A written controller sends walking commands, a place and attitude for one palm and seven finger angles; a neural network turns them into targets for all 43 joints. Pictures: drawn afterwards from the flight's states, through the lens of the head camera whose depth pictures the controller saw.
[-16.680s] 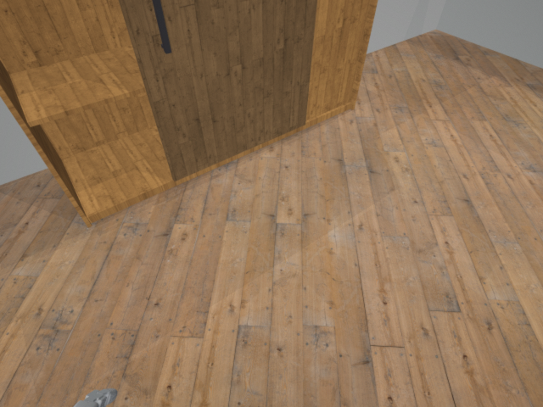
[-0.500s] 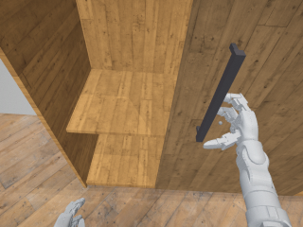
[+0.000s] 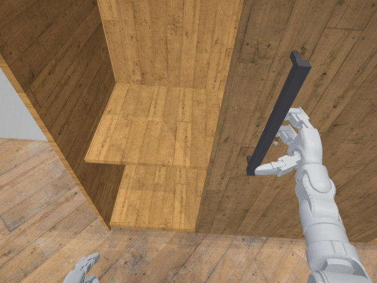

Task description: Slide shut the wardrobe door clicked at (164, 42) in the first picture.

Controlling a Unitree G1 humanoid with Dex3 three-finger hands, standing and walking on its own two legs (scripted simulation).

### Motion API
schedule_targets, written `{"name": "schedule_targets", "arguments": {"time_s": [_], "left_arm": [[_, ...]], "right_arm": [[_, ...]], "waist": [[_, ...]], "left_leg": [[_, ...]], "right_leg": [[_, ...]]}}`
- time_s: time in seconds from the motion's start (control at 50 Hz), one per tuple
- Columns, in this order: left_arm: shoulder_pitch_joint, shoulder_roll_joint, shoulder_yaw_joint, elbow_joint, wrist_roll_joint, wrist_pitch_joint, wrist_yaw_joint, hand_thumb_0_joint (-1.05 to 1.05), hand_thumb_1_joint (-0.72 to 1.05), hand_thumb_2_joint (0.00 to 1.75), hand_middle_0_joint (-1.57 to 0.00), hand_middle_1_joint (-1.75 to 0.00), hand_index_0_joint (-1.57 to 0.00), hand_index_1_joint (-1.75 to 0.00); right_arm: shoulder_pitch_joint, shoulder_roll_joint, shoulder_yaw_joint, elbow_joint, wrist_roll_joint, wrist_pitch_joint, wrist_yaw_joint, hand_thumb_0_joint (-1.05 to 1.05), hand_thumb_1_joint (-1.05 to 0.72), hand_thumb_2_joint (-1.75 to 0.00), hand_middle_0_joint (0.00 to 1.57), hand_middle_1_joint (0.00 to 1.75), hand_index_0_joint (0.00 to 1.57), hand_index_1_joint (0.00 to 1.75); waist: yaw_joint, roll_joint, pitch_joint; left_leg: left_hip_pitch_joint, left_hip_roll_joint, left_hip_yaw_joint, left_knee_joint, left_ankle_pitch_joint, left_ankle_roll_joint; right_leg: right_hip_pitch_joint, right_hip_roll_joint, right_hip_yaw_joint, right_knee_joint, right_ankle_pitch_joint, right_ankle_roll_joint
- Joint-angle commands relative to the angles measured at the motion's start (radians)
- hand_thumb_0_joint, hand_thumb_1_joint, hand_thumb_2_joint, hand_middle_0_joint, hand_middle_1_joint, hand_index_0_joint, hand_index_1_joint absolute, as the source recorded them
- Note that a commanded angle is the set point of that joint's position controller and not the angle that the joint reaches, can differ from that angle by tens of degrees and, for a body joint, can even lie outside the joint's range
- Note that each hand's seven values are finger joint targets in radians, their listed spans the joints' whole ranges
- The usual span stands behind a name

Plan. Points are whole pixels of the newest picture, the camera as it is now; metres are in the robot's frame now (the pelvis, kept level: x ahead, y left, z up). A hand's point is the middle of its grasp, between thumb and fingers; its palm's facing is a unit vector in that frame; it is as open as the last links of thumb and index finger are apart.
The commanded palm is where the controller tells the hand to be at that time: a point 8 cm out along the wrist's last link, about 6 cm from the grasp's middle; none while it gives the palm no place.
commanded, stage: slide the fingers in behind the handle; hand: right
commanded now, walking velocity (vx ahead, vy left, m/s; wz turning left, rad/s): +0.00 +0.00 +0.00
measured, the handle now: (268, 125) +0.44 -0.13 +0.12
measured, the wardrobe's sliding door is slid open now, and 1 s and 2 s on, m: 0.43 0.43 0.43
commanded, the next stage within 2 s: move the hooked fingers beside the handle in 0.28 s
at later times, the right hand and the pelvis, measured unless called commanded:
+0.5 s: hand (271, 150) +0.37 -0.13 +0.11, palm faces -0.02 +1.00 -0.02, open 14.3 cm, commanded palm +0.35 -0.17 +0.10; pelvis +0.00 +0.00 +0.00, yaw +0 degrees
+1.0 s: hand (273, 150) +0.37 -0.13 +0.11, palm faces -0.05 +1.00 -0.03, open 14.2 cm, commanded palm +0.35 -0.20 +0.10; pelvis +0.01 +0.00 +0.00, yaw +0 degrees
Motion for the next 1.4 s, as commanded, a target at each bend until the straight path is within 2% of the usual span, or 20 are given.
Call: {"name": "schedule_targets", "arguments": {"time_s": [0.0, 0.06, 0.2, 0.22, 0.28, 0.3, 0.38, 0.58, 0.7, 0.74, 0.76, 0.9, 0.92, 1.0, 1.08, 1.12, 1.18, 1.26, 1.3, 1.38], "left_arm": [[-0.027, 0.121, 0.04, -0.13, -0.002, -0.05, 0.007, 0.0, 0.9, 0.9, -0.2, -0.3, -0.2, -0.3], [-0.034, 0.113, 0.04, -0.145, -0.001, -0.055, 0.004, 0.0, 0.9, 0.9, -0.2, -0.3, -0.2, -0.3], [-0.048, 0.114, 0.04, -0.144, -0.003, -0.065, 0.002, 0.0, 0.9, 0.9, -0.2, -0.3, -0.2, -0.3], [-0.054, 0.109, 0.041, -0.149, -0.003, -0.068, 0.001, 0.0, 0.9, 0.9, -0.2, -0.3, -0.2, -0.3], [-0.059, 0.106, 0.038, -0.142, -0.004, -0.075, 0.003, 0.0, 0.9, 0.9, -0.2, -0.3, -0.2, -0.3], [-0.056, 0.11, 0.039, -0.139, -0.002, -0.076, 0.003, 0.0, 0.9, 0.9, -0.2, -0.3, -0.2, -0.3], [-0.067, 0.101, 0.039, -0.145, -0.002, -0.084, 0.002, 0.0, 0.9, 0.9, -0.2, -0.3, -0.2, -0.3], [-0.078, 0.1, 0.037, -0.151, 0.001, -0.089, 0.002, 0.0, 0.9, 0.9, -0.2, -0.3, -0.2, -0.3], [-0.08, 0.103, 0.036, -0.153, 0.002, -0.083, 0.008, 0.0, 0.9, 0.9, -0.2, -0.3, -0.2, -0.3], [-0.083, 0.098, 0.033, -0.16, 0.002, -0.083, 0.006, 0.0, 0.9, 0.9, -0.2, -0.3, -0.2, -0.3], [-0.079, 0.1, 0.035, -0.159, 0.002, -0.081, 0.006, 0.0, 0.9, 0.9, -0.2, -0.3, -0.2, -0.3], [-0.08, 0.106, 0.038, -0.161, 0.002, -0.07, 0.008, 0.0, 0.9, 0.9, -0.2, -0.3, -0.2, -0.3], [-0.084, 0.102, 0.034, -0.165, 0.001, -0.069, 0.009, 0.0, 0.9, 0.9, -0.2, -0.3, -0.2, -0.3], [-0.083, 0.11, 0.036, -0.163, 0.002, -0.061, 0.015, 0.0, 0.9, 0.9, -0.2, -0.3, -0.2, -0.3], [-0.083, 0.105, 0.037, -0.172, -0.002, -0.068, 0.016, 0.0, 0.9, 0.9, -0.2, -0.3, -0.2, -0.3], [-0.078, 0.109, 0.036, -0.162, -0.006, -0.07, 0.017, 0.0, 0.9, 0.9, -0.2, -0.3, -0.2, -0.3], [-0.077, 0.12, 0.037, -0.152, -0.007, -0.07, 0.026, 0.0, 0.9, 0.9, -0.2, -0.3, -0.2, -0.3], [-0.08, 0.12, 0.032, -0.15, -0.006, -0.069, 0.032, 0.0, 0.9, 0.9, -0.2, -0.3, -0.2, -0.3], [-0.077, 0.123, 0.032, -0.146, -0.003, -0.071, 0.032, 0.0, 0.9, 0.9, -0.2, -0.3, -0.2, -0.3], [-0.076, 0.121, 0.028, -0.147, -0.004, -0.072, 0.032, 0.0, 0.9, 0.9, -0.2, -0.3, -0.2, -0.3]], "right_arm": [[-0.355, -0.17, -0.052, -0.215, 0.008, -0.063, -0.005, 0.0, 0.5, -0.3, 0.3, 1.2, 0.3, 1.2], [-0.341, -0.145, -0.035, -0.281, 0.008, -0.074, -0.006, 0.0, 0.5, -0.3, 0.3, 1.2, 0.3, 1.2], [-0.293, -0.13, -0.02, -0.328, 0.007, -0.062, -0.029, 0.0, 0.5, -0.3, 0.3, 1.2, 0.3, 1.2], [-0.289, -0.113, -0.005, -0.362, 0.004, -0.065, -0.031, 0.0, 0.5, -0.3, 0.3, 1.2, 0.3, 1.2], [-0.315, -0.07, 0.039, -0.357, -0.003, -0.055, -0.043, 0.0, 0.5, -0.3, 0.3, 1.2, 0.3, 1.2], [-0.322, -0.079, 0.036, -0.358, -0.007, -0.054, -0.05, 0.0, 0.5, -0.3, 0.3, 1.2, 0.3, 1.2], [-0.296, -0.037, 0.063, -0.375, -0.012, -0.053, -0.055, 0.0, 0.5, -0.3, 0.3, 1.2, 0.3, 1.2], [-0.26, -0.066, 0.044, -0.43, -0.014, -0.049, -0.049, 0.0, 0.5, -0.3, 0.3, 1.2, 0.3, 1.2], [-0.215, -0.134, -0.024, -0.424, 0.0, -0.036, -0.036, 0.0, 0.5, -0.3, 0.3, 1.2, 0.3, 1.2], [-0.203, -0.112, -0.013, -0.44, 0.005, -0.034, -0.03, 0.0, 0.5, -0.3, 0.3, 1.2, 0.3, 1.2], [-0.19, -0.122, -0.023, -0.431, 0.005, -0.031, -0.028, 0.0, 0.5, -0.3, 0.3, 1.2, 0.3, 1.2], [-0.148, -0.167, -0.066, -0.424, 0.008, -0.02, -0.024, 0.0, 0.5, -0.3, 0.3, 1.2, 0.3, 1.2], [-0.16, -0.142, -0.049, -0.417, 0.014, -0.018, -0.021, 0.0, 0.5, -0.3, 0.3, 1.2, 0.3, 1.2], [-0.167, -0.218, -0.113, -0.4, 0.017, -0.017, -0.014, 0.0, 0.5, -0.3, 0.3, 1.2, 0.3, 1.2], [-0.169, -0.155, -0.053, -0.429, 0.026, -0.024, 0.021, 0.0, 0.5, -0.3, 0.3, 1.2, 0.3, 1.2], [-0.18, -0.121, -0.016, -0.402, 0.032, -0.018, 0.032, 0.0, 0.5, -0.3, 0.3, 1.2, 0.3, 1.2], [-0.21, -0.161, -0.045, -0.368, 0.038, -0.012, 0.039, 0.0, 0.5, -0.3, 0.3, 1.2, 0.3, 1.2], [-0.278, -0.182, -0.05, -0.384, 0.037, -0.02, 0.04, 0.0, 0.5, -0.3, 0.3, 1.2, 0.3, 1.2], [-0.267, -0.219, -0.081, -0.379, 0.035, -0.029, 0.032, 0.0, 0.5, -0.3, 0.3, 1.2, 0.3, 1.2], [-0.272, -0.203, -0.076, -0.333, 0.038, -0.034, 0.04, 0.0, 0.5, -0.3, 0.3, 1.2, 0.3, 1.2]], "waist": [[-0.001, 0.069, -0.27], [-0.007, 0.031, -0.302], [-0.007, 0.069, -0.25], [-0.006, 0.03, -0.265], [0.007, 0.042, -0.231], [0.005, 0.071, -0.235], [0.001, 0.037, -0.258], [-0.009, 0.047, -0.265], [-0.023, 0.073, -0.262], [-0.024, 0.033, -0.269], [-0.025, 0.064, -0.265], [-0.032, 0.068, -0.263], [-0.024, 0.058, -0.25], [-0.035, 0.061, -0.259], [-0.019, 0.022, -0.28], [0.0, 0.055, -0.235], [0.004, 0.075, -0.22], [0.008, 0.033, -0.243], [-0.009, 0.028, -0.258], [-0.005, 0.047, -0.248]], "left_leg": [[0.16, -0.055, 0.007, -0.072, 0.249, 0.041], [0.172, -0.055, 0.01, -0.061, 0.272, 0.043], [0.159, -0.057, 0.015, -0.076, 0.231, 0.042], [0.156, -0.057, 0.013, -0.072, 0.23, 0.041], [0.124, -0.058, 0.021, -0.073, 0.209, 0.041], [0.13, -0.058, 0.019, -0.076, 0.206, 0.041], [0.13, -0.058, 0.019, -0.069, 0.215, 0.043], [0.167, -0.054, 0.021, -0.06, 0.298, 0.044], [0.205, -0.054, 0.016, -0.068, 0.32, 0.043], [0.208, -0.053, 0.014, -0.068, 0.344, 0.043], [0.215, -0.055, 0.019, -0.064, 0.355, 0.043], [0.23, -0.053, 0.013, -0.073, 0.363, 0.04], [0.221, -0.053, 0.011, -0.077, 0.349, 0.038], [0.239, -0.05, 0.005, -0.079, 0.347, 0.04], [0.225, -0.051, 0.01, -0.069, 0.372, 0.041], [0.195, -0.054, 0.016, -0.079, 0.337, 0.038], [0.167, -0.053, 0.017, -0.083, 0.273, 0.037], [0.158, -0.05, 0.012, -0.084, 0.239, 0.037], [0.171, -0.05, 0.009, -0.082, 0.235, 0.041], [0.167, -0.053, 0.014, -0.079, 0.233, 0.041]], "right_leg": [[0.06, 0.045, 0.003, -0.084, 0.175, -0.036], [0.082, 0.045, 0.003, -0.09, 0.201, -0.032], [0.076, 0.039, 0.009, -0.102, 0.175, -0.033], [0.09, 0.039, 0.006, -0.102, 0.176, -0.031], [0.092, 0.036, 0.013, -0.103, 0.164, -0.028], [0.09, 0.036, 0.014, -0.101, 0.163, -0.032], [0.111, 0.037, 0.013, -0.098, 0.175, -0.029], [0.124, 0.037, 0.01, -0.097, 0.245, -0.027], [0.106, 0.041, 0.004, -0.099, 0.251, -0.03], [0.117, 0.043, 0.0, -0.102, 0.269, -0.029], [0.111, 0.041, 0.003, -0.102, 0.282, -0.028], [0.101, 0.044, -0.007, -0.1, 0.278, -0.031], [0.095, 0.046, -0.009, -0.105, 0.255, -0.031], [0.085, 0.047, -0.01, -0.102, 0.251, -0.034], [0.109, 0.046, -0.01, -0.095, 0.275, -0.032], [0.097, 0.044, -0.004, -0.096, 0.243, -0.033], [0.083, 0.045, 0.006, -0.097, 0.191, -0.033], [0.093, 0.048, 0.012, -0.097, 0.174, -0.034], [0.094, 0.048, 0.017, -0.093, 0.182, -0.034], [0.086, 0.046, 0.018, -0.101, 0.177, -0.032]]}}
